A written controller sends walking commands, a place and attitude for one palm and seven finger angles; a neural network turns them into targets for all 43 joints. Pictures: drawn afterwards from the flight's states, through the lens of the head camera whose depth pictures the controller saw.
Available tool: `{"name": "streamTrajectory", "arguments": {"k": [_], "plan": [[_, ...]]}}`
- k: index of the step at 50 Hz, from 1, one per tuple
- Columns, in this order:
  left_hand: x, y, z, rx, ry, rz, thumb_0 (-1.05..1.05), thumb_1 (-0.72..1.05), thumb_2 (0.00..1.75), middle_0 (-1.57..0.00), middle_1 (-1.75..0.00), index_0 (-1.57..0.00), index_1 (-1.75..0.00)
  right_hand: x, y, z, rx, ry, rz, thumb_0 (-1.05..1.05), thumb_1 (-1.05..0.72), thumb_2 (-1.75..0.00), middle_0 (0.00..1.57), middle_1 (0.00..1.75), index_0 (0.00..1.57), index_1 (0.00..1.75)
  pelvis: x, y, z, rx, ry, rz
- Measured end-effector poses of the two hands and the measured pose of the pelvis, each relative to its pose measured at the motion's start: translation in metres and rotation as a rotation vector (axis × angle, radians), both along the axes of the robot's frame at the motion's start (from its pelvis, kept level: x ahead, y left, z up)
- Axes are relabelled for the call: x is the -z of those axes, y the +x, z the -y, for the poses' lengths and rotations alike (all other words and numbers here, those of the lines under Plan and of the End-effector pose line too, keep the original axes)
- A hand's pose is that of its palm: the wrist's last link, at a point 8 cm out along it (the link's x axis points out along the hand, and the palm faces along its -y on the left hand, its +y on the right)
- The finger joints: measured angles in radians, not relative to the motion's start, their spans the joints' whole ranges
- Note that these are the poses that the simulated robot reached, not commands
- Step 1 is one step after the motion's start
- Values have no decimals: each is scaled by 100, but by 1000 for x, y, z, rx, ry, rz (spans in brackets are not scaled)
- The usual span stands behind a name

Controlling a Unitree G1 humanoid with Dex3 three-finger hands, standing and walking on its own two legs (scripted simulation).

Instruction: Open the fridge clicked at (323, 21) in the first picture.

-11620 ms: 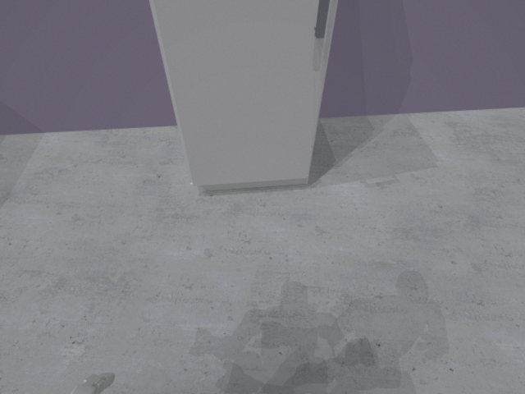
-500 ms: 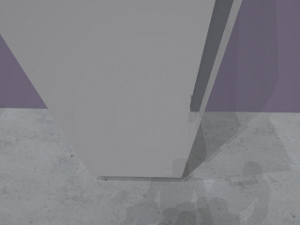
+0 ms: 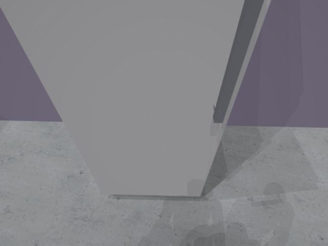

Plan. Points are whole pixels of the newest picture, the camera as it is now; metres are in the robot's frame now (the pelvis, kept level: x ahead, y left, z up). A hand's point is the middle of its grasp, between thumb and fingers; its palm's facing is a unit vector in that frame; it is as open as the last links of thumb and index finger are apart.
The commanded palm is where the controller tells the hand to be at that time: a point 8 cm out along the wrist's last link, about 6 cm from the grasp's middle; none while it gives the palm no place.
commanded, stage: come to a stop and stand still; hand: right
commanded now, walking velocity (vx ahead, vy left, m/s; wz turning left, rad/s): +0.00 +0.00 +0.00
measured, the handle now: (232, 58) +0.49 -0.13 +0.23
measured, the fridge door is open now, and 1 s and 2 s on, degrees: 0 0 0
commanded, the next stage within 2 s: look again from close up in 0.04 s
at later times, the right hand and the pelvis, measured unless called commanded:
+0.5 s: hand out of the picture +0.00 -0.20 -0.18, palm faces +0.02 +0.98 -0.22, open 7.4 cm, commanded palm none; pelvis -0.02 -0.02 -0.01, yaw +0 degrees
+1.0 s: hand out of the picture +0.02 -0.20 -0.17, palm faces +0.14 +0.97 -0.20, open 7.3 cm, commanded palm +0.08 -0.24 -0.06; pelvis -0.01 -0.02 -0.01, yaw +0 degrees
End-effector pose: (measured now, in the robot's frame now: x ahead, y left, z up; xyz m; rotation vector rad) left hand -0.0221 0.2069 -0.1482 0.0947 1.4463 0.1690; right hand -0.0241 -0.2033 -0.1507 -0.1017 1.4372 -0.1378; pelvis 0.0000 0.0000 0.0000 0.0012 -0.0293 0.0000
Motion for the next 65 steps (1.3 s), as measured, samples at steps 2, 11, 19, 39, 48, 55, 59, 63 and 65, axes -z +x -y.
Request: {"name": "streamTrajectory", "arguments": {"k": [2, 11, 19, 39, 48, 55, 59, 63, 65], "plan": [[0, -1, 0, 1, -1, 0, 1, 91, 90, -20, -30, -20, -30, -1, -2, 1, 1, -5, 1, 1, -91, -90, 20, 30, 20, 30, 0, -1, 0, 0, 0, 0], [6, -1, 0, 23, -3, 36, 1, 91, 90, -20, -30, -20, -30, -2, -9, 11, -16, -33, 14, 1, -90, -90, 20, 30, 20, 30, 5, -12, 6, 1, 16, -10], [13, 3, 10, 43, -15, 94, 1, 93, 90, -19, -30, -20, -30, -4, 3, 33, -24, -67, 72, 1, -90, -90, 20, 30, 20, 30, 9, -16, 18, 4, 0, 1], [3, 5, 11, 53, 7, 70, 1, 91, 90, -20, -30, -20, -30, -1, 10, 36, -28, -37, 60, 1, -91, -90, 20, 30, 20, 30, 5, -13, 22, -4, -7, -9], [1, 16, 5, 58, 26, 77, 1, 92, 90, -20, -30, -20, -30, 2, 6, 32, -24, -29, 41, 1, -90, -90, 20, 30, 20, 30, 5, -10, 21, -4, 1, -11], [-23, 84, -14, 91, 104, 523, 2, 92, 90, -20, -30, -21, -30, -122, 140, 67, 91, -188, 881, 4, -91, -88, 20, 33, 20, 33, 12, -14, 20, 36, -6, -8], [-44, 138, -23, 105, 119, 774, 2, 92, 90, -20, -30, -21, -30, -191, 196, 45, -13, -89, 1340, 3, -83, -85, 20, 37, 20, 37, 20, -18, 18, 32, -3, -53], [-71, 176, -32, 139, 133, 915, 1, 91, 90, -20, -30, -21, -30, -178, 195, 27, -148, 98, 1461, 1, -74, -82, 21, 42, 21, 42, 32, -24, 8, 14, -10, -84], [-83, 190, -37, 170, 152, 955, 1, 91, 90, -20, -30, -21, -30, -151, 178, 29, -171, 146, 1377, 1, -69, -80, 22, 45, 22, 45, 37, -25, 3, 13, -11, -95]]}}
